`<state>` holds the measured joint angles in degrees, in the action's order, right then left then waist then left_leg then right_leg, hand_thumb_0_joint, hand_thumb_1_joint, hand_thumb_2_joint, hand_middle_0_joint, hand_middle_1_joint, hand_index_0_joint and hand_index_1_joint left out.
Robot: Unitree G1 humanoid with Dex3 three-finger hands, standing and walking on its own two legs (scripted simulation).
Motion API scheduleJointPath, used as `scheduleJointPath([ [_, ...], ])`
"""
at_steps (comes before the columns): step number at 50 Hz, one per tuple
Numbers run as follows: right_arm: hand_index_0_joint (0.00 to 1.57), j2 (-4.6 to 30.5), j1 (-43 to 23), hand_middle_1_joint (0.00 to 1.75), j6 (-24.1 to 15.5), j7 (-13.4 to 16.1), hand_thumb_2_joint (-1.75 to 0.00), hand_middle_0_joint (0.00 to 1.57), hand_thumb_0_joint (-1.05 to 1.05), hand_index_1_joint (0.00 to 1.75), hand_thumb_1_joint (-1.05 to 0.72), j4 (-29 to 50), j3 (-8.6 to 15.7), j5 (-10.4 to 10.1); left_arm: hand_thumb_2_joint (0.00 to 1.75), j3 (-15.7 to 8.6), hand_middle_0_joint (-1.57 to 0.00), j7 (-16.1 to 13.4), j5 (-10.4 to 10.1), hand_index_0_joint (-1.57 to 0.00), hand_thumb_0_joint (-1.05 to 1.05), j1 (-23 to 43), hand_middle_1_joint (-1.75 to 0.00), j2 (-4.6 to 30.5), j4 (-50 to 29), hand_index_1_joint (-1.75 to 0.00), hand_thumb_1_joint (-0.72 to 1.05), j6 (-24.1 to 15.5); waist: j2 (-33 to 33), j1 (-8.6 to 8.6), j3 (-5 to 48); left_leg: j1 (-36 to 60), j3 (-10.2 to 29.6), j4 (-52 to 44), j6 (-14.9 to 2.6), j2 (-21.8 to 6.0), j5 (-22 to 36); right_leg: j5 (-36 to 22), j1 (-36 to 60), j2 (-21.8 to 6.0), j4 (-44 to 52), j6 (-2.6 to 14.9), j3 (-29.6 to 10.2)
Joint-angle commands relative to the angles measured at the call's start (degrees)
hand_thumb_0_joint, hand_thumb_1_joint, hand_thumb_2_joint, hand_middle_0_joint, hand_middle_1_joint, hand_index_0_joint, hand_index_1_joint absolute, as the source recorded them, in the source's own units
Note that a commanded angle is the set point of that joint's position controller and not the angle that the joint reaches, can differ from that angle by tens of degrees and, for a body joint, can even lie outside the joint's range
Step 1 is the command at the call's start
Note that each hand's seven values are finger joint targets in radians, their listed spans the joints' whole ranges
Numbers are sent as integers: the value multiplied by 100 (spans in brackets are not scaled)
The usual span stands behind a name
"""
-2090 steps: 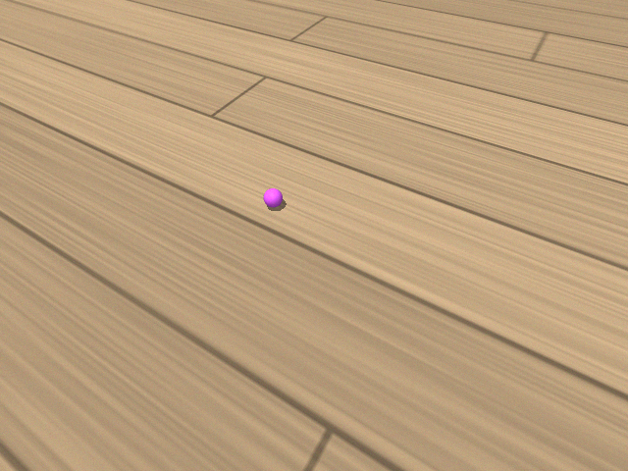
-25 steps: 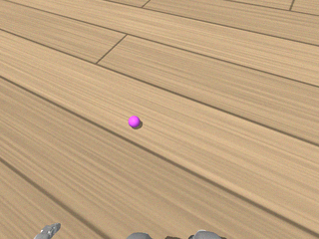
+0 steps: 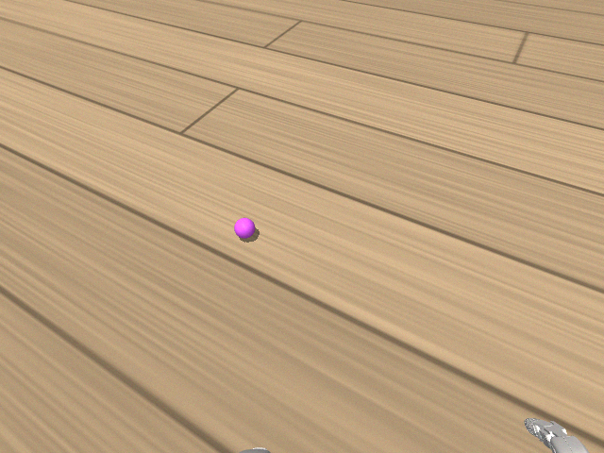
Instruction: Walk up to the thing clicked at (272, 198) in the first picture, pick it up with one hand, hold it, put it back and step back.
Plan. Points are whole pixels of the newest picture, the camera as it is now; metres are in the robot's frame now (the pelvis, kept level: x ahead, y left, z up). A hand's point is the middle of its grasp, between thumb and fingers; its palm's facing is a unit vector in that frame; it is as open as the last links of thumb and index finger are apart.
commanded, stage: step back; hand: left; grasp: from above
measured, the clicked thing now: (244, 228) +1.07 +0.28 -0.71
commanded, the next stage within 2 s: stand in 0.82 s
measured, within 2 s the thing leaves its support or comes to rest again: neither
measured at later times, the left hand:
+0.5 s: hand out of the picture +0.09 +0.30 -0.14, palm faces -0.02 -0.92 -0.40, open 7.4 cm
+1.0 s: hand out of the picture +0.15 +0.27 -0.13, palm faces +0.00 -0.95 -0.32, open 7.4 cm
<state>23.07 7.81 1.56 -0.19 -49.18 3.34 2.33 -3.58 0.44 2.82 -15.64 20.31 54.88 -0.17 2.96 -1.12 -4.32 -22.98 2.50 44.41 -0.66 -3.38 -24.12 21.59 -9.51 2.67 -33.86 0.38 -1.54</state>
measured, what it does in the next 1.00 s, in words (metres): steps on the spot: right foot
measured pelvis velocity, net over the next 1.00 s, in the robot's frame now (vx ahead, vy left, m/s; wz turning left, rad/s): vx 0.04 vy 0.02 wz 0.01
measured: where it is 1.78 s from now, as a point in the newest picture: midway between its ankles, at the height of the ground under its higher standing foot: outside the picture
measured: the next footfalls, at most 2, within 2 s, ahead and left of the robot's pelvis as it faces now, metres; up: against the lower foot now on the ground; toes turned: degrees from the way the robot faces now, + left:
right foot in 0.52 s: +0.09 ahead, -0.11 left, +0.00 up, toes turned -2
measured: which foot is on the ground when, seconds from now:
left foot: down 0.00-1.00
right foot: down 0.00-0.24, up 0.26-0.50, down 0.52-1.00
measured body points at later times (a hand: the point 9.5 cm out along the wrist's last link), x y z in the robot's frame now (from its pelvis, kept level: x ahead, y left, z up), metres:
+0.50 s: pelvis +0.01 +0.02 +0.01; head +0.03 +0.02 +0.46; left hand +0.09 +0.35 -0.11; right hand +0.06 -0.29 -0.12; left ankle +0.03 +0.14 -0.72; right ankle +0.04 -0.11 -0.72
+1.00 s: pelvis +0.04 +0.02 +0.02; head +0.05 +0.03 +0.47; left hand +0.15 +0.32 -0.11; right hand +0.13 -0.27 -0.11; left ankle +0.02 +0.15 -0.72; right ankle +0.05 -0.11 -0.72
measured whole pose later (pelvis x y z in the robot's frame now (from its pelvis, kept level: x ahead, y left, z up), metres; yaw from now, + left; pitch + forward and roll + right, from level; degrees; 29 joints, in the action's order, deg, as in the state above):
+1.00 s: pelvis +0.04 +0.02 +0.02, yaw +1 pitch -2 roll +0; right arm 19.1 5.5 -1.5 -0.4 -62.4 0.1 0.4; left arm -0.9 0.6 0.3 -2.8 20.0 62.4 -0.6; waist -1.0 0.2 -3.9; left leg -7.1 0.5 23.6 0.6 -0.3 -14.1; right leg 12.2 -9.3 -2.0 -24.0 -0.9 1.9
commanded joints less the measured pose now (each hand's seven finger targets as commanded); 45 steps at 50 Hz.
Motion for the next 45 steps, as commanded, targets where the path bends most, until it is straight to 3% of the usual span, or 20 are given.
scheduleJointPath([
  [1, 20, 1141, -336, 30, -168, -54, -90, 20, 0, 30, -90, 257, 330, -84, 90, -402, -20, -126, -45, -20, 0, 814, -30, 1669, -630, -30, 90, -323, -730, 108, -605, -217, 304, 369, 68, -8, -51, 1442, -1230, -1821, 1940, 1066, -2166],
  [3, 20, 938, -255, 30, -215, -92, -90, 20, 0, 30, -90, 211, 264, -75, 90, -402, -20, -132, -39, -20, 0, 574, -30, 1632, -542, -30, 90, -356, -1027, 32, -317, -258, 113, 59, 88, 112, 220, 646, -677, -1531, 1702, 918, -1596],
  [6, 20, 964, -295, 30, -257, -157, -90, 20, 0, 30, -90, 163, 279, -37, 90, -427, -20, -69, -34, -20, 0, 286, -30, 1801, -450, -30, 90, -322, -1310, -136, -295, 44, -188, -363, 101, 242, -64, 985, -751, -1502, 1691, 889, -1538],
  [10, 20, 921, 312, 30, -390, -100, -90, 20, 0, 30, -90, -156, 357, -48, 90, -260, -20, -54, -108, -20, 0, 463, -30, 1521, -534, -30, 90, -215, -1085, 215, 152, 1517, -347, -2029, -9, 431, 619, -877, -929, -1259, 530, 629, -818],
  [11, 20, 1118, 636, 30, -448, -52, -90, 20, 0, 30, -90, -255, 441, -9, 90, -166, -20, -52, -136, -20, 0, 315, -30, 1199, -546, -30, 90, -205, -381, 354, 534, 2259, 549, -2406, -176, -152, 742, -1232, -1303, -905, -514, 409, -434],
  [12, 20, 1531, 720, 30, -476, -23, -90, 20, 0, 30, -90, -248, 502, -17, 90, -83, -20, -60, -238, -20, 0, 345, -30, 886, -563, -30, 90, -192, 813, 345, 635, 2389, 2459, -2930, -719, -1264, -3, 340, -2154, -121, -1588, 109, 230],
  [13, 20, 1813, 801, 30, -454, -42, -90, 20, 0, 30, -90, -233, 573, -22, 90, -261, -20, -138, -200, -20, 0, 435, -30, 1425, -473, -30, 90, -154, 404, 401, 447, 1845, 2974, -3033, -1250, -1676, -893, 1169, -2064, -300, -2064, 165, -227],
  [14, 20, 1803, 689, 30, -430, -40, -90, 20, 0, 30, -90, -240, 584, -35, 90, -272, -20, -142, -195, -20, 0, 387, -30, 1575, -452, -30, 90, -161, 257, 331, 201, 1501, 2932, -3100, -1430, -1753, -1137, 1211, -2029, -388, -2232, 189, -383],
  [17, 20, 1243, 300, 30, -482, 1, -90, 20, 0, 30, -90, -112, 406, -46, 90, -250, -20, -78, -203, -20, 0, 52, -30, 1382, -327, -30, 90, -194, 262, 30, 116, 1553, 1592, -2794, -1041, -1187, 527, 707, -1935, -562, -1930, 180, -330],
  [19, 20, 1259, 362, 30, -497, -1, -90, 20, 0, 30, -90, -177, 394, -43, 90, -236, -20, -37, -213, -20, 0, 144, -30, 1243, -305, -30, 90, -200, 527, 97, 236, 1362, 1231, -2614, -1021, -1061, 1289, 575, -1484, -572, -1327, 91, -7],
  [22, 20, 1159, 63, 30, -411, 14, -90, 20, 0, 30, -90, -112, 313, -55, 90, -240, -20, -46, -221, -20, 0, 161, -30, 1140, -222, -30, 90, -200, 715, 50, 284, 753, 718, -2344, -897, -865, 1659, -43, -550, -415, -317, 42, 292],
  [25, 20, 869, -162, 30, -281, 21, -90, 20, 0, 30, -90, -99, 148, -189, 90, -304, -20, -127, -160, -20, 0, 0, -30, 1215, -3, -30, 90, -236, 311, -219, 506, 69, 261, -1433, -421, -462, 1410, -1146, 693, -268, 818, 102, 347],
  [26, 20, 623, -100, 30, -270, 36, -90, 20, 0, 30, -90, -85, 69, -221, 90, -353, -20, -159, -119, -20, 0, 37, -30, 1399, -15, -30, 90, -247, -199, -223, 564, -329, 195, -1078, -207, -238, 1049, -1019, 898, -740, 977, 250, -404],
  [27, 20, 441, 74, 30, -252, 48, -90, 20, 0, 30, -90, -98, 5, -259, 90, -388, -20, -180, -80, -20, 0, 150, -30, 1661, -96, -30, 90, -295, -959, -100, 582, -435, 130, -497, 29, 286, 350, -625, 661, -1663, 1607, 553, -1783],
  [28, 20, 626, 229, 30, -184, 99, -90, 20, 0, 30, -90, -256, 82, -232, 90, -364, -20, -160, -117, -20, 0, 709, -30, 1922, -226, -30, 90, -281, -1075, -25, 541, 289, 155, 104, 53, 341, -836, 228, -527, -2423, 1883, 1183, -2318],
  [29, 20, 826, 393, 30, -162, 99, -90, 20, 0, 30, -90, -437, 154, -193, 90, -329, -20, -145, -99, -20, 0, 1224, -30, 1892, -368, -30, 90, -262, -1036, 140, 204, 728, 146, 269, 95, 178, -752, 508, -1256, -2425, 1840, 1363, -2305],
  [32, 20, 731, 563, 30, -278, 71, -90, 20, 0, 30, -90, -706, 61, -195, 90, -215, -20, -135, -163, -20, 0, 1473, -30, 1452, -329, -30, 90, -253, -873, 335, 280, 1022, 47, -1396, -25, 137, 788, -929, -836, -1552, 1157, 612, -855],
  [34, 20, 847, 375, 30, -331, 84, -90, 20, 0, 30, -90, -740, 84, -136, 90, -206, -20, -115, -197, -20, 0, 1385, -30, 1333, -210, -30, 90, -243, -723, 156, 476, 1220, 348, -1821, -111, -134, 1984, -1786, -567, -1190, 731, 331, -435],
  [36, 20, 960, 144, 30, -370, 103, -90, 20, 0, 30, -90, -723, 73, -144, 90, -204, -20, -95, -242, -20, 0, 1166, -30, 1372, -84, -30, 90, -211, -675, -38, 740, 1084, 503, -1725, -279, -309, 2337, -1694, -171, -985, 716, 226, -312],
  [45, 20, 901, -341, 30, -436, 83, -90, 20, 0, 30, -90, -961, -50, -185, 90, 21, -20, -69, -320, -20, 0, 1465, -30, 1065, 313, -30, 90, -188, -37, 29, 769, 1337, 462, -2455, -81, -415, 2863, -2309, 606, -984, 1065, 109, -213],
])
